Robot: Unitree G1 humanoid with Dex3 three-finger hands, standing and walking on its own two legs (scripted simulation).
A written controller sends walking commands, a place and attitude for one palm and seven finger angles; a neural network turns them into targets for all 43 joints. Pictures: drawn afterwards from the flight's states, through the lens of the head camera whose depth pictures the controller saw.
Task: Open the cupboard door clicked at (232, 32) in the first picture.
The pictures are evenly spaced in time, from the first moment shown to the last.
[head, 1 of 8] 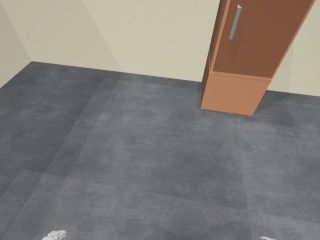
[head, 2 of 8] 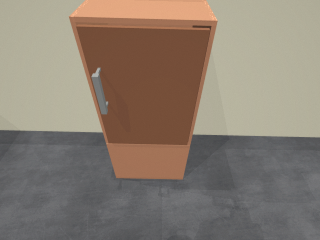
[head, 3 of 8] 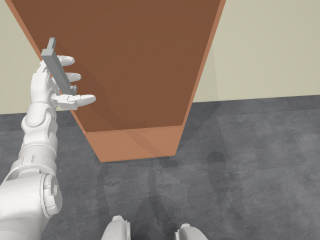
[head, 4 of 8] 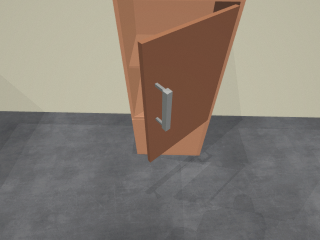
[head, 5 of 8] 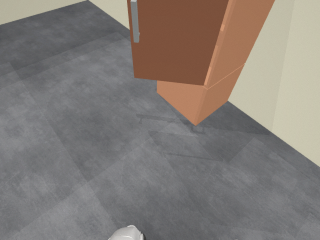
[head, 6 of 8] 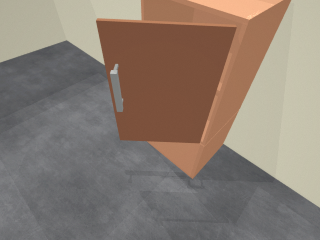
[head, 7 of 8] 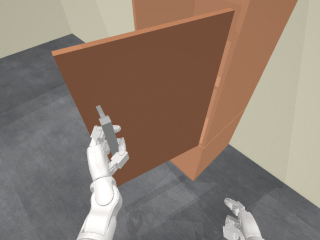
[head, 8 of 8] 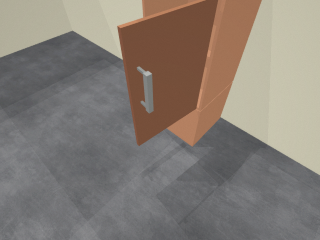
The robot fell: no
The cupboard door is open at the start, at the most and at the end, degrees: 0 82 82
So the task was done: yes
